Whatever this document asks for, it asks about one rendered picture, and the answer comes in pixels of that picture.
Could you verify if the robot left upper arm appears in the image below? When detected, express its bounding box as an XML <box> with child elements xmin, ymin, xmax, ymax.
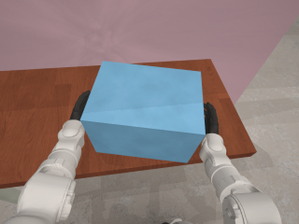
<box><xmin>2</xmin><ymin>172</ymin><xmax>77</xmax><ymax>224</ymax></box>

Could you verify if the robot right hand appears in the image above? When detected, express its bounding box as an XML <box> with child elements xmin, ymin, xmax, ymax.
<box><xmin>203</xmin><ymin>102</ymin><xmax>219</xmax><ymax>134</ymax></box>

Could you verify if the table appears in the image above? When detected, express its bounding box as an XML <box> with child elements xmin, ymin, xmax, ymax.
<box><xmin>0</xmin><ymin>59</ymin><xmax>257</xmax><ymax>204</ymax></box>

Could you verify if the robot left forearm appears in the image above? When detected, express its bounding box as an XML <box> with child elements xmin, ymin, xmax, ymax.
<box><xmin>17</xmin><ymin>119</ymin><xmax>85</xmax><ymax>214</ymax></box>

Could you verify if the robot left hand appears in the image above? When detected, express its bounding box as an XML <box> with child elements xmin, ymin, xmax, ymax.
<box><xmin>70</xmin><ymin>90</ymin><xmax>91</xmax><ymax>121</ymax></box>

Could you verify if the robot right upper arm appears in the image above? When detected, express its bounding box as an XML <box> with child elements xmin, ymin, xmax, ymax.
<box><xmin>221</xmin><ymin>191</ymin><xmax>281</xmax><ymax>224</ymax></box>

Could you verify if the robot right forearm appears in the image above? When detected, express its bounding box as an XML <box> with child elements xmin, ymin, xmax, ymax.
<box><xmin>199</xmin><ymin>133</ymin><xmax>282</xmax><ymax>224</ymax></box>

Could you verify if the carton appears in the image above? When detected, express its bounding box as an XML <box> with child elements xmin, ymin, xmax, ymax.
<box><xmin>80</xmin><ymin>61</ymin><xmax>206</xmax><ymax>163</ymax></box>

